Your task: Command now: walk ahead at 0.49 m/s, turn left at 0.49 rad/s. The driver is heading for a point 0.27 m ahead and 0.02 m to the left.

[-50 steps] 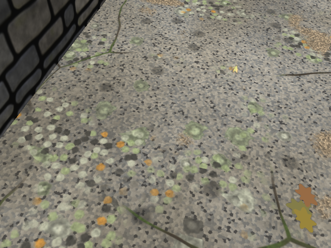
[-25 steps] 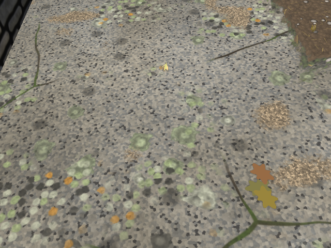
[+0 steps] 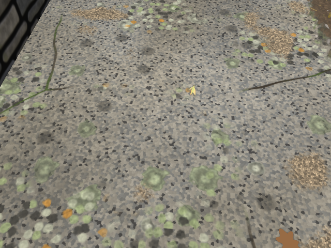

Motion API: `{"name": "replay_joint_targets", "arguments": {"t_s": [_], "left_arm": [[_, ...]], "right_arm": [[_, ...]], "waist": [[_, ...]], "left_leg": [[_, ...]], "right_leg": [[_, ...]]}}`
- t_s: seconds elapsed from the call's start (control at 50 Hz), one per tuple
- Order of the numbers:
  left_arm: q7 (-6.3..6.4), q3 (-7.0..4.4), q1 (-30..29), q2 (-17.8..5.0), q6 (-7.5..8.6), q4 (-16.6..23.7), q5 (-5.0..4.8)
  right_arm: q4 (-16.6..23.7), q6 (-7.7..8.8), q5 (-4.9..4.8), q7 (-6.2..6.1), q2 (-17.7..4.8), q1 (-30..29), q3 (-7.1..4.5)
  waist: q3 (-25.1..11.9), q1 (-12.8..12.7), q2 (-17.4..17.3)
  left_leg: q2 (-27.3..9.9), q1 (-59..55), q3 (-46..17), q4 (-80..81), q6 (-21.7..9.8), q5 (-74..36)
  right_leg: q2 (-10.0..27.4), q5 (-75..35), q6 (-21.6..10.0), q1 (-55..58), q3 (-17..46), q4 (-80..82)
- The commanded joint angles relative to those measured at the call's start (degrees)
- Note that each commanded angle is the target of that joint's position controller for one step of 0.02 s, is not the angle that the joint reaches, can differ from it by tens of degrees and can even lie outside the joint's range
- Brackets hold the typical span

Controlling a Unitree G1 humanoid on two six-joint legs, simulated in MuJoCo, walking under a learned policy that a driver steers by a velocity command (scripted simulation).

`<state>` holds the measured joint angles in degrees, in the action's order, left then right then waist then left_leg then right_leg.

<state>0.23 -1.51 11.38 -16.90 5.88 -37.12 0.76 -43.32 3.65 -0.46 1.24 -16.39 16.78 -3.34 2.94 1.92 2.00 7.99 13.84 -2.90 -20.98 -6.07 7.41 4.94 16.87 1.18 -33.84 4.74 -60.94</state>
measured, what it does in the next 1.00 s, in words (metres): walks ahead: right foot, then left foot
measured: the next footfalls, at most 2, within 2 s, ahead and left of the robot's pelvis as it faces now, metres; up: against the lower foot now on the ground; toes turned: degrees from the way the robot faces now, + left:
right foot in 0.24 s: +0.34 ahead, -0.14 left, +0.00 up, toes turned +9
left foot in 0.54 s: +0.25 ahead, +0.10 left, +0.00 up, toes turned +6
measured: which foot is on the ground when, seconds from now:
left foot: down 0.00-0.26, up 0.28-0.52, down 0.54-1.00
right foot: up 0.00-0.22, down 0.24-1.00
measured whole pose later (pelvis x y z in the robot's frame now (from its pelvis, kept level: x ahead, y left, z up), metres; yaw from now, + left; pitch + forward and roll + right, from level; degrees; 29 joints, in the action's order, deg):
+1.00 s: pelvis +0.26 -0.03 -0.01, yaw +8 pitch -2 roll +0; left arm 0.7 -1.7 9.7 -13.4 0.5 -49.3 0.3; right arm -48.3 -0.2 0.3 -1.9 -12.7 13.1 -1.5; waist 1.9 -0.2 -0.1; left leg -0.2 10.8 -2.8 -31.7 0.7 19.4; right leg -0.3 14.4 0.3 -14.7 0.4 -30.7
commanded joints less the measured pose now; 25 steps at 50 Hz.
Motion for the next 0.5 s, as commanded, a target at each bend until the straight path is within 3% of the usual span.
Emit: {"name": "replay_joint_targets", "arguments": {"t_s": [0.02, 0.08, 0.14, 0.18, 0.22, 0.24, 0.26, 0.28, 0.3, 0.32, 0.34, 0.36, 0.38, 0.4, 0.46, 0.5], "left_arm": [[0.61, -1.24, 0.9, -4.5, -0.06, 3.8, 0.74], [0.38, -0.62, -6.0, -2.8, 0.53, 5.1, 0.42], [-0.42, -1.07, -8.8, -3.6, 1.23, 5.6, -0.08], [-0.88, -1.84, -7.9, -4.9, 1.45, 5.5, 0.09], [-0.97, -2.51, -3.2, -5.4, 1.85, 4.3, 0.66], [-0.71, -2.91, -0.1, -7.3, 2.27, 4.1, 1.53], [-0.49, -3.22, 3.9, -10.3, 2.1, 4.6, 2.99], [-0.83, -3.21, 7.5, -8.1, 0.85, 1.9, 1.53], [-1.29, -2.44, 7.1, -5.6, -0.07, 2.3, -0.1], [-1.27, -2.06, 3.9, -4.5, -0.82, 2.7, -0.32], [-1.41, -1.38, 0.1, -3.5, -1.3, 2.8, 0.16], [-1.45, -0.91, -3.4, -2.8, -1.53, 2.7, 0.45], [-1.52, -1.13, -5.3, -3.5, -1.91, 2.3, 0.77], [-1.49, -1.4, -6.5, -3.9, -2.17, 2.0, 1.02], [-1.08, -1.61, -5.1, -4.0, -2.66, 0.5, 0.51], [-0.86, -1.42, -5.7, -3.9, -3.21, -0.2, -0.22]], "right_arm": [[5.0, 1.13, -0.32, -1.07, -9.5, -3.9, -2.36], [3.7, 0.38, -0.93, -1.68, -10.0, -1.0, -2.52], [1.6, -0.89, -1.05, -2.2, -9.3, 3.4, -2.26], [1.3, -1.64, -0.68, -2.54, -8.4, 3.9, -1.94], [1.9, -2.09, -0.36, -2.71, -7.2, 1.5, -1.59], [2.6, -1.86, 0.21, -2.57, -5.2, 1.8, -0.92], [2.8, -1.25, 0.97, -2.33, -2.6, 7.3, 0.11], [1.3, -1.22, -0.07, -2.09, -3.4, 13.8, 0.54], [0.5, -1.89, -0.58, -2.0, -7.7, 13.1, -0.46], [1.3, -3.02, -0.96, -2.23, -8.7, 7.2, -0.92], [2.0, -4.17, -0.68, -2.61, -8.1, 3.4, -0.97], [2.8, -5.25, -0.18, -2.94, -7.2, 1.4, -1.0], [2.7, -5.95, -0.02, -3.09, -5.4, 1.8, -0.58], [2.0, -6.17, 0.16, -3.23, -3.9, 2.9, -0.19], [1.1, -5.77, 0.61, -3.22, -2.7, 3.1, 0.22], [0.6, -5.8, 0.73, -2.97, -2.7, 2.8, 0.11]], "waist": [[-1.1, -2.2, -4.3], [-1.2, 1.1, -4.9], [-3.4, 2.9, -6.4], [-5.1, 2.1, -7.6], [-6.7, -1.5, -8.0], [-10.4, -2.8, -5.8], [-18.0, -2.2, 4.7], [-25.8, -2.0, 16.3], [-23.9, -2.7, 9.2], [-17.7, -3.3, 4.1], [-12.7, -2.6, 1.2], [-9.2, -1.2, 1.7], [-6.9, 0.0, 3.9], [-6.5, 0.5, 5.8], [-10.1, -0.3, 7.0], [-10.3, 0.3, 5.8]], "left_leg": [[-13.7, 6.2, -13.6, 11.3, -10.7, -3.3], [-11.0, 6.9, -10.6, 8.4, -7.5, -4.3], [-12.1, 1.1, -11.8, 2.5, -5.5, -10.8], [-13.7, -4.3, -14.7, -2.8, -3.8, -13.0], [-12.7, -6.1, -15.2, -9.9, -1.4, -17.1], [-9.6, -4.0, -13.6, -17.2, 0.9, -14.4], [-4.7, 7.4, -10.5, -31.8, 4.5, 6.2], [-2.2, 15.4, -7.2, -45.3, 7.5, 32.1], [-4.8, 17.5, -9.5, -49.9, 8.6, 31.6], [-6.2, 19.6, -7.8, -52.3, 9.6, 28.6], [-7.7, 19.5, -6.4, -49.4, 10.1, 26.1], [-9.9, 17.0, -5.8, -44.0, 10.1, 24.0], [-10.3, 12.4, -3.6, -37.6, 10.3, 22.1], [-9.6, 8.0, -1.4, -32.6, 10.7, 20.8], [-9.3, 1.1, 0.2, -21.3, 10.4, 14.3], [-8.9, -3.8, 1.1, -12.8, 9.3, 6.0]], "right_leg": [[0.7, -8.5, 2.5, 1.4, -1.3, 9.3], [-2.5, -20.8, 3.6, 5.8, -2.4, 23.3], [-4.8, -24.9, 3.0, 8.2, -2.2, 29.4], [-5.2, -22.3, 1.2, 8.9, -1.1, 32.1], [-4.9, -23.9, -1.5, 14.8, -2.0, 36.8], [-0.7, -36.4, -3.8, 23.4, 0.2, 37.0], [11.7, -58.7, -10.9, 40.7, 12.1, 31.5], [20.5, -57.2, -19.1, 48.7, 26.2, 32.3], [18.9, -42.9, -18.3, 44.8, 28.0, 34.6], [16.0, -32.6, -15.9, 39.4, 23.2, 36.3], [13.3, -26.5, -14.5, 32.1, 19.2, 38.8], [11.5, -22.6, -13.3, 25.4, 16.0, 40.8], [8.3, -21.3, -12.1, 19.6, 11.7, 42.8], [6.0, -22.7, -11.8, 16.2, 8.1, 43.5], [5.7, -24.8, -13.0, 18.0, 5.9, 42.5], [5.5, -16.2, -12.4, 17.0, 5.5, 41.9]]}}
